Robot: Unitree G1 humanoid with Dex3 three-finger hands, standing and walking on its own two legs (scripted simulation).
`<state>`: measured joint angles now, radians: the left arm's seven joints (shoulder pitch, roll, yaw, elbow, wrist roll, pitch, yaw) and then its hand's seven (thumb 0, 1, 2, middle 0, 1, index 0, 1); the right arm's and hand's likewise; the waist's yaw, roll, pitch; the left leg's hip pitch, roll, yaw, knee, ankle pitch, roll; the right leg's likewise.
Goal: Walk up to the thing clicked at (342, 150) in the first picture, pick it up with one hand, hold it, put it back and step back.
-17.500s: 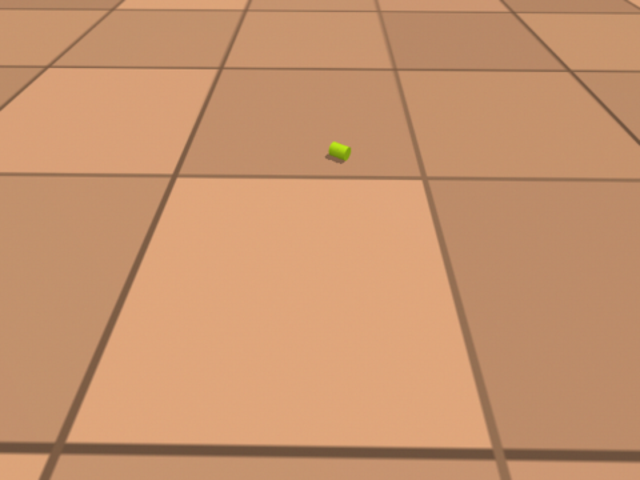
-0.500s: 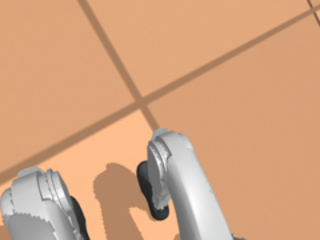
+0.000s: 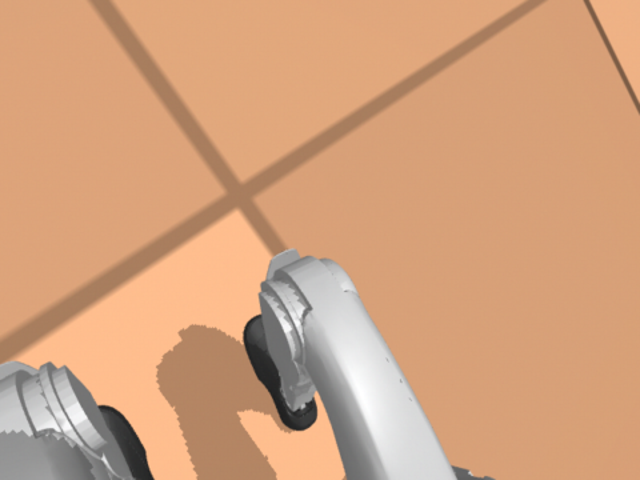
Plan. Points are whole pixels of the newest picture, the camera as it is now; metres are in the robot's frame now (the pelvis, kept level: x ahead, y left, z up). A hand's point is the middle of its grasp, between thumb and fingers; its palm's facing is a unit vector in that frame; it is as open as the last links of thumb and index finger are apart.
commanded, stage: approach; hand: left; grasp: from above
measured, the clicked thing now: out of the picture +0.46 +0.36 -0.30
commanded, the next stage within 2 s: close in in 0.24 s
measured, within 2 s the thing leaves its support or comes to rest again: neither
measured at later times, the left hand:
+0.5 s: hand out of the picture +0.45 +0.34 -0.19, palm faces -0.02 -0.46 -0.89, open 14.1 cm
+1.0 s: hand out of the picture +0.45 +0.33 -0.23, palm faces +0.02 -0.45 -0.89, open 14.0 cm
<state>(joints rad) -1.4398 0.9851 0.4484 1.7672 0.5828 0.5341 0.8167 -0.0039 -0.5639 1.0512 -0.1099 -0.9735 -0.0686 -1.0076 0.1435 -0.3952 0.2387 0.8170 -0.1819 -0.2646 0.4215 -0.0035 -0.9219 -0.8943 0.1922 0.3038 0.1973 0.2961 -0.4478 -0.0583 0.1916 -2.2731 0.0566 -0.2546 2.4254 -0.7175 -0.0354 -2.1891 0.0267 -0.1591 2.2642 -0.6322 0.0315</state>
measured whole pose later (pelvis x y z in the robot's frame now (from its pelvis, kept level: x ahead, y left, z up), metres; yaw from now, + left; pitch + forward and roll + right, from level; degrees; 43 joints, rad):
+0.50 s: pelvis +0.00 +0.00 +0.00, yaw +1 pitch +31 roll -12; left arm -1.37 0.93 0.37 1.80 0.58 0.50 0.77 0.00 -0.53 1.04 -0.11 -0.97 -0.08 -1.00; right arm 0.12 -0.34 0.22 0.85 -0.18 -0.28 0.41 0.00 -0.92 -0.89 0.19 0.30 0.20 0.30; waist -0.40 -0.05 0.14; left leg -2.28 0.04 -0.23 2.42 -0.71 -0.03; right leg -2.19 0.01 -0.14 2.27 -0.64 0.03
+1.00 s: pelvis +0.00 +0.00 -0.01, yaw -1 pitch +30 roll -13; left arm -1.38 1.01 0.41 1.77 0.52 0.50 0.83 0.00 -0.52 1.06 -0.13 -0.96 -0.08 -1.00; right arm 0.12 -0.39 0.28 0.79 -0.19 -0.28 0.44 0.00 -0.92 -0.90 0.19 0.30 0.20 0.30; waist -0.43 -0.10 0.24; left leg -2.29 0.05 -0.26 2.45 -0.72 -0.03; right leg -2.19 0.03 -0.16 2.28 -0.63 0.04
